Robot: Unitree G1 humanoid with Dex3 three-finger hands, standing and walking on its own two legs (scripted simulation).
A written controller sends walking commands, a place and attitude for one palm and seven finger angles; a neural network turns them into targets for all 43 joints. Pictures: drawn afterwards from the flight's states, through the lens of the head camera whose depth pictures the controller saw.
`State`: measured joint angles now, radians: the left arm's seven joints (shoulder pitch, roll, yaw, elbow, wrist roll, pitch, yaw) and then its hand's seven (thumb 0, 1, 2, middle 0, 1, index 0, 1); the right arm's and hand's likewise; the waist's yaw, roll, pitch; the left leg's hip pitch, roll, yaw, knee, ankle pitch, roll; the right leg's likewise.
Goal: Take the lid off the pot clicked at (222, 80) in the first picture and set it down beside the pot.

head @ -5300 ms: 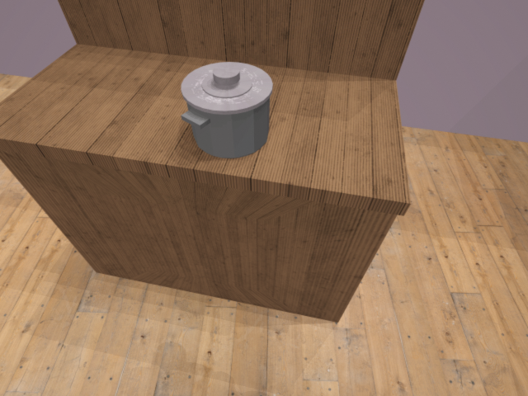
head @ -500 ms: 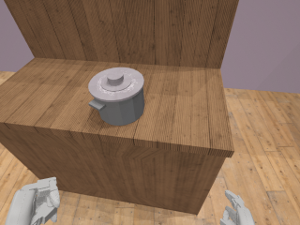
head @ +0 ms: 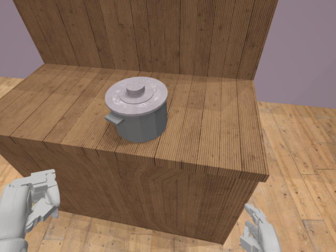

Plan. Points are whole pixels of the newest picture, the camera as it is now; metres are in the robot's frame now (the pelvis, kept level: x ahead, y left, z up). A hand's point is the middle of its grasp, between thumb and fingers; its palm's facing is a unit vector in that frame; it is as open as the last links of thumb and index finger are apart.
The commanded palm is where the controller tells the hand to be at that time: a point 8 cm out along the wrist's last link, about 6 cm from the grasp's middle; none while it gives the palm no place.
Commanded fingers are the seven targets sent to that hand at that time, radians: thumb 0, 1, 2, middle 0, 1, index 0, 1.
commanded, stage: raise the hand higher, near the body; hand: left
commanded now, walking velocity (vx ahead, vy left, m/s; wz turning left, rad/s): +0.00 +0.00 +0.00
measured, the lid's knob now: (135, 87) +0.51 +0.17 +0.14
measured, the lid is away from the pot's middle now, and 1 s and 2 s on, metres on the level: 0.00 0.00 0.00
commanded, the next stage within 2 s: reach forward and open the fingers in 0.02 s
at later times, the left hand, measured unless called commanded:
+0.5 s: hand (40, 191) +0.18 +0.27 +0.13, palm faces -0.13 -0.03 -0.99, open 3.2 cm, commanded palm +0.17 +0.26 +0.20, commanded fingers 0.00 0.27 1.29 -1.09 -0.79 -1.09 -0.79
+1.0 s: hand (42, 156) +0.22 +0.27 +0.18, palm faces -0.09 +0.02 -1.00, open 8.7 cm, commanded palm +0.20 +0.26 +0.24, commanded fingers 0.00 -0.32 1.52 -0.85 -0.08 -0.85 -0.08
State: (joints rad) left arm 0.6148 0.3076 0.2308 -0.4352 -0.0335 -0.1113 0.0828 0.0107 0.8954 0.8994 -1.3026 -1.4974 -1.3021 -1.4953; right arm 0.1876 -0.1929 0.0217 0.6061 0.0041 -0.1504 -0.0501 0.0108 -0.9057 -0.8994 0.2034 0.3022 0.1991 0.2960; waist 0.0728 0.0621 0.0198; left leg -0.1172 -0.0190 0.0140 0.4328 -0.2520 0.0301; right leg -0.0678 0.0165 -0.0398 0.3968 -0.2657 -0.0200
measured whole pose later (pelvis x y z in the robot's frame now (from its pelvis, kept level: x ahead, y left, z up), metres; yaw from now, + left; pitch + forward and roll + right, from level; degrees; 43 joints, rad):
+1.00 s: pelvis -0.05 +0.02 +0.00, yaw +1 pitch -2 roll -1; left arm -0.08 0.74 0.09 -0.22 0.70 0.01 -0.38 0.00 -0.17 1.45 -0.92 -0.25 -0.92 -0.25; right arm 0.12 -0.29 0.02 0.58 0.05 0.05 0.01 0.01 -0.91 -0.90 0.20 0.30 0.20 0.30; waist 0.07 0.13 0.03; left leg -0.23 -0.05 0.00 0.42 -0.16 0.06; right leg -0.19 -0.02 -0.06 0.42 -0.20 0.00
